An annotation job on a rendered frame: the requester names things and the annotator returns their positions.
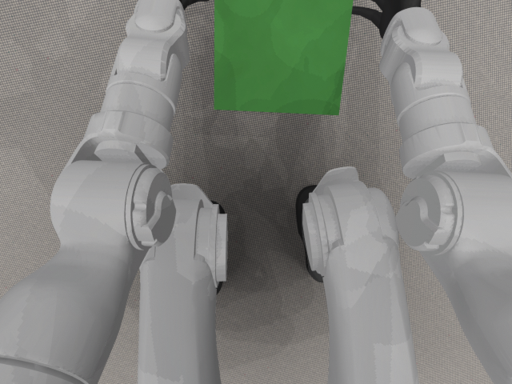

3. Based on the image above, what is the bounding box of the robot left upper arm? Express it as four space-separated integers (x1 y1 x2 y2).
0 160 176 384

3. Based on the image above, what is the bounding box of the robot left forearm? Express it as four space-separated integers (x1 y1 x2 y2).
50 0 190 226

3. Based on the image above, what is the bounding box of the robot left thigh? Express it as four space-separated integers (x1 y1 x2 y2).
138 199 228 384

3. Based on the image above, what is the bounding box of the robot thigh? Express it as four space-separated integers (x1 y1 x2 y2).
138 199 228 384
302 181 419 384

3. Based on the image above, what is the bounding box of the carton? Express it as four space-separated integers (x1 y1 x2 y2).
214 0 354 115

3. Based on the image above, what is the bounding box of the robot right forearm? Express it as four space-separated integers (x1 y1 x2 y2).
379 7 512 179

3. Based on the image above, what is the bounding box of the robot right thigh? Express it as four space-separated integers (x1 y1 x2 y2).
302 181 419 384

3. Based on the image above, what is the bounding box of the robot right upper arm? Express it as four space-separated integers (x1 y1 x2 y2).
395 170 512 384

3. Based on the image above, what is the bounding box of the right robot hand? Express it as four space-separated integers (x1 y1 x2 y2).
352 0 422 38

